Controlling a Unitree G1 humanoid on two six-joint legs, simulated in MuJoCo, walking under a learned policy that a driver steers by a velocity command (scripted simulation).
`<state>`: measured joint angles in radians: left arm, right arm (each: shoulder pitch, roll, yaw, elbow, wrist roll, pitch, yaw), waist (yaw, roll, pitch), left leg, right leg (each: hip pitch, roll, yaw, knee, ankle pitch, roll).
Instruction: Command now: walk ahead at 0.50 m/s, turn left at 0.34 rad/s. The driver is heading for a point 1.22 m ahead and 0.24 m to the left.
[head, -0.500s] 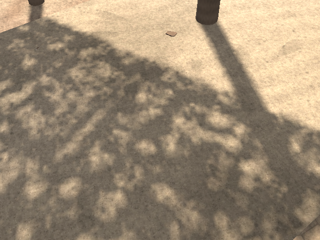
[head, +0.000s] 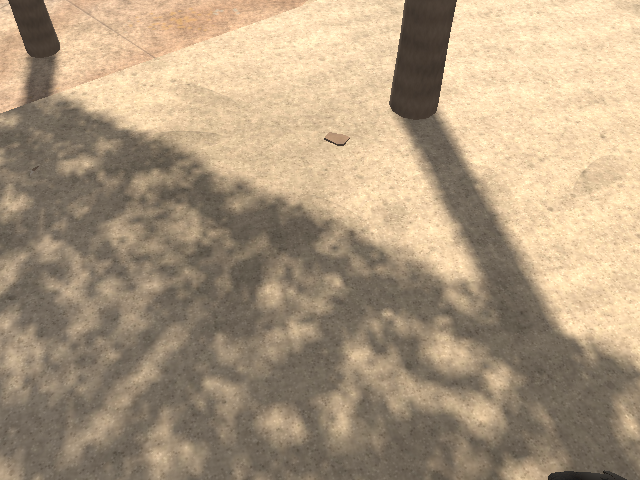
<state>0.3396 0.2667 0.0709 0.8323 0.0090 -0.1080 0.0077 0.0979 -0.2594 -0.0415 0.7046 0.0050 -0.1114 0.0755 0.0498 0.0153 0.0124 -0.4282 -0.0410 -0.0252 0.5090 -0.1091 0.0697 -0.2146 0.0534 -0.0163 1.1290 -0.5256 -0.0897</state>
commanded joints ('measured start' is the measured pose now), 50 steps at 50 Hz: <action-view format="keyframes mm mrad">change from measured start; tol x32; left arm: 1 69 115 -3 -116 -44 -47 -17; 17 -415 67 -3 -246 -7 -15 -10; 23 5 238 60 -156 12 -20 0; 50 -22 166 5 -45 -59 8 -22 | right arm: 1 313 -220 -77 17 7 25 -24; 42 -96 -66 -14 -176 12 50 -38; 50 282 -168 -53 -66 -5 48 -65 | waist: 1 -116 200 -310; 21 -12 93 -136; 23 -1 -312 -329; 50 -159 140 -191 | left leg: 1 818 378 -696 -92 120 351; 3 548 344 -726 -234 -248 281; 7 198 195 -470 -258 116 232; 19 309 130 -487 -111 81 122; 25 -392 32 -162 741 -375 -49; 43 -119 86 21 51 -5 -40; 47 737 339 -279 4 67 118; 50 617 406 -399 -178 -119 159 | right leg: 1 -689 -31 150 442 -17 77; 19 -214 -12 132 -699 465 104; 23 575 -453 696 -753 294 -196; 32 89 -295 214 -965 474 -118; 46 53 -228 36 -542 833 -10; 48 -450 -36 77 51 -81 81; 50 -576 -124 113 136 41 74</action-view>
